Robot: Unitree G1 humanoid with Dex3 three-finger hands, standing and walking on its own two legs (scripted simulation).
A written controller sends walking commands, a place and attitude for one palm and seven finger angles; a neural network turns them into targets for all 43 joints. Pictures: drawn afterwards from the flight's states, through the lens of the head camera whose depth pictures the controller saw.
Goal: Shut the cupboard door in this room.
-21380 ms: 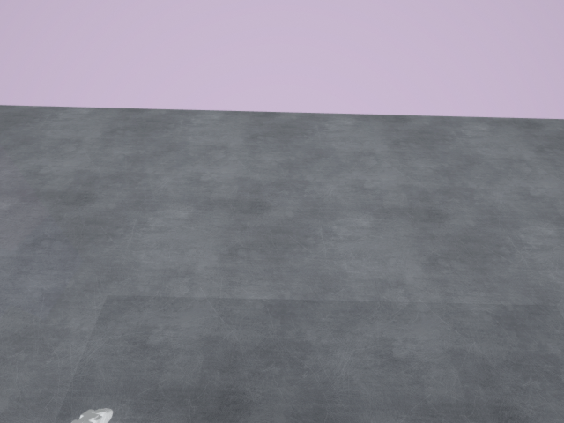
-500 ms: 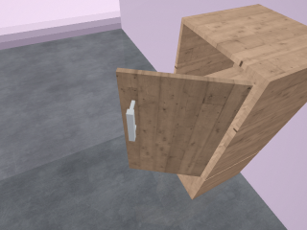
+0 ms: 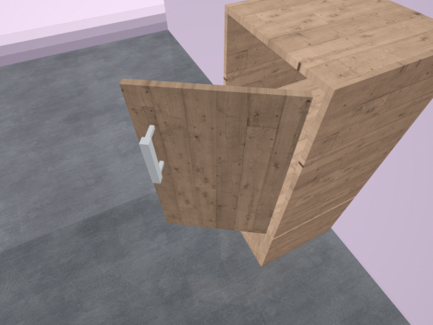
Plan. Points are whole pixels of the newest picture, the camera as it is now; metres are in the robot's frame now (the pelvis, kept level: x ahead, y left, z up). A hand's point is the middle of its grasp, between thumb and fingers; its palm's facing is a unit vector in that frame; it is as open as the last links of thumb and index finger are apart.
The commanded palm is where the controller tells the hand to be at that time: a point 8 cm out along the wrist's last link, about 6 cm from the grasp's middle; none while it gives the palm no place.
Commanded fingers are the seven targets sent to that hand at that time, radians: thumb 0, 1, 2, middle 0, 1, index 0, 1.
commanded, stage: come to a stop and stand still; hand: left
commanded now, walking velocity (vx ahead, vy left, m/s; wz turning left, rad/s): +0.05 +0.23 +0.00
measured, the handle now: (154, 155) +0.46 +0.18 +0.01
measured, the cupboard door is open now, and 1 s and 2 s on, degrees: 57 57 57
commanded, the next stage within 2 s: look again from close up in 1.26 s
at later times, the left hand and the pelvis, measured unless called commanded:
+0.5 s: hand out of the picture -0.06 +0.18 -0.18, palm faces +0.12 -0.98 -0.16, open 7.4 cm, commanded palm none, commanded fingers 0.00 0.90 0.90 -0.20 -0.30 -0.20 -0.30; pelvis -0.02 +0.02 +0.01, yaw +1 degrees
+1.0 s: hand out of the picture -0.02 +0.23 -0.17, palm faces +0.05 -0.99 -0.15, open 7.4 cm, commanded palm none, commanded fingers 0.00 0.90 0.90 -0.20 -0.30 -0.20 -0.30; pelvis -0.01 +0.07 +0.01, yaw +0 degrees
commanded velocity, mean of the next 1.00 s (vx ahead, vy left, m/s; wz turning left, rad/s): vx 0.01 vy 0.04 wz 0.00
